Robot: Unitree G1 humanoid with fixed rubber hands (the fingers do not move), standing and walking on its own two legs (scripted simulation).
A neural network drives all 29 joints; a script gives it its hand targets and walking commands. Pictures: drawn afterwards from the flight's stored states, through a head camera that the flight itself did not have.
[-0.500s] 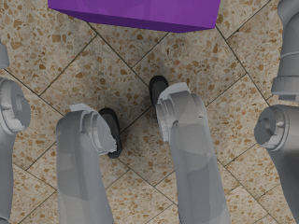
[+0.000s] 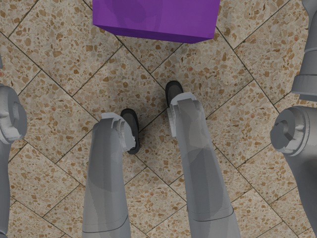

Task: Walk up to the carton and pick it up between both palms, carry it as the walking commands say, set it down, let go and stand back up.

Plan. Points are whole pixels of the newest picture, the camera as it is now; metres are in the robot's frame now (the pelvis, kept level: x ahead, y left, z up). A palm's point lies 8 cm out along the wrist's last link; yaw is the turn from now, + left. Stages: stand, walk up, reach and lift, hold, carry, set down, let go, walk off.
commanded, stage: set down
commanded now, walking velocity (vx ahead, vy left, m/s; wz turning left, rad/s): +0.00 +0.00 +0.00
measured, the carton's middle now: (157, 0) +0.56 -0.10 -0.43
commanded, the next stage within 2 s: let go in 0.22 s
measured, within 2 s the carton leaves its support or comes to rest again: neither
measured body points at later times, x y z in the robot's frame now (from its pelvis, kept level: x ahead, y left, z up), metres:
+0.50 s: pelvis +0.02 -0.01 +0.10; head +0.39 -0.06 +0.34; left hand +0.59 +0.13 -0.04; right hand +0.49 -0.32 -0.04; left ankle +0.08 +0.11 -0.54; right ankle +0.15 -0.11 -0.54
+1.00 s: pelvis +0.07 -0.02 +0.15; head +0.23 -0.05 +0.57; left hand +0.44 +0.16 +0.08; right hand +0.32 -0.30 +0.07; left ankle +0.08 +0.11 -0.54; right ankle +0.15 -0.11 -0.54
